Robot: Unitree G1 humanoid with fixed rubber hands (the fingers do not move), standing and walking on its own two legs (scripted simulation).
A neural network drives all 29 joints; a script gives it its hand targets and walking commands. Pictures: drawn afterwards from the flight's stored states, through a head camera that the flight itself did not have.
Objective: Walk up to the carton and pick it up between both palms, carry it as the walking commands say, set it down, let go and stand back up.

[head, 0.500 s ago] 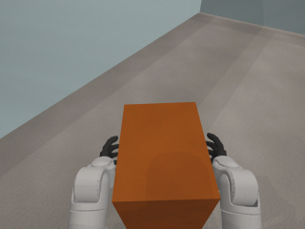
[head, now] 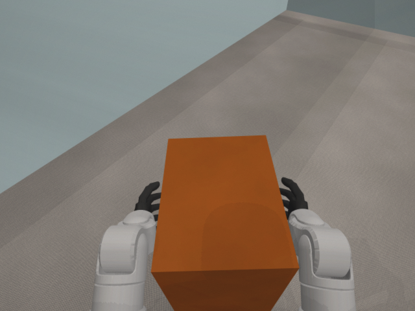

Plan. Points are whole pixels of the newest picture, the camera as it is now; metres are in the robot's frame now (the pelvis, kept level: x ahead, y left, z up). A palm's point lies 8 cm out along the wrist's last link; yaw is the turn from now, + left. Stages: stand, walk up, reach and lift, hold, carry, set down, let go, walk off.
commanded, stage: carry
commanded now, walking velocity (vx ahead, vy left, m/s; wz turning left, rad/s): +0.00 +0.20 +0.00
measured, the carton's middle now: (220, 231) +0.28 +0.00 +0.01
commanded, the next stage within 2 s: none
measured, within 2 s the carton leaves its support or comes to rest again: neither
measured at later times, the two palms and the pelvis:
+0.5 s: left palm (40, 273) +0.17 +0.27 +0.08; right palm (217, 266) +0.19 +0.00 +0.09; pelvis -0.10 +0.13 +0.00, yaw -1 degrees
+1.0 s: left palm out of the picture +0.08 +0.30 +0.07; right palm out of the picture +0.09 +0.03 +0.09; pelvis -0.18 +0.16 -0.01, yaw +0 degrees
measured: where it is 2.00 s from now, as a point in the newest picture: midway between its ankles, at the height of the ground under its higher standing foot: outside the picture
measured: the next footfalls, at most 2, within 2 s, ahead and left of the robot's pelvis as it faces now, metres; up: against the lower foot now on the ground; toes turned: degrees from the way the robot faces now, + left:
left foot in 0.16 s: +0.04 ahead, +0.20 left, +0.00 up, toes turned +7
right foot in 0.46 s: -0.06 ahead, +0.01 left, +0.02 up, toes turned -8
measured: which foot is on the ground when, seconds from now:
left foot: up 0.00-0.14, down 0.16-1.00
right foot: down 0.00-0.18, up 0.20-0.44, down 0.46-0.92, up 0.94-1.00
